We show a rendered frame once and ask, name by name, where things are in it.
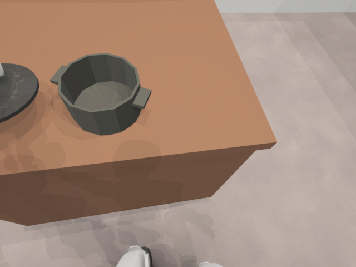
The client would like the pot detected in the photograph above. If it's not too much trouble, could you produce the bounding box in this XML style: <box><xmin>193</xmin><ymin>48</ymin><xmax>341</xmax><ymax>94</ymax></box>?
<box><xmin>50</xmin><ymin>53</ymin><xmax>151</xmax><ymax>135</ymax></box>

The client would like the left robot foot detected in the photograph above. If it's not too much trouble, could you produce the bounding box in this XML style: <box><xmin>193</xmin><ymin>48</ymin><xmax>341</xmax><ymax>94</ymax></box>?
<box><xmin>141</xmin><ymin>246</ymin><xmax>152</xmax><ymax>267</ymax></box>

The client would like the table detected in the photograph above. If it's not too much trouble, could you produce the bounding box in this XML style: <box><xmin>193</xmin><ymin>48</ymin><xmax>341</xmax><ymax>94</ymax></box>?
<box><xmin>0</xmin><ymin>0</ymin><xmax>277</xmax><ymax>226</ymax></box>

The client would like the left robot shin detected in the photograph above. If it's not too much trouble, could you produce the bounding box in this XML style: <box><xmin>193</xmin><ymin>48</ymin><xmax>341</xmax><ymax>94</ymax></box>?
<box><xmin>129</xmin><ymin>246</ymin><xmax>144</xmax><ymax>252</ymax></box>

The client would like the lid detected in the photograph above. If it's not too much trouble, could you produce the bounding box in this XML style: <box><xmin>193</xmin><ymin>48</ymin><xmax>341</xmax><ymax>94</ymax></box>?
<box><xmin>0</xmin><ymin>63</ymin><xmax>39</xmax><ymax>123</ymax></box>

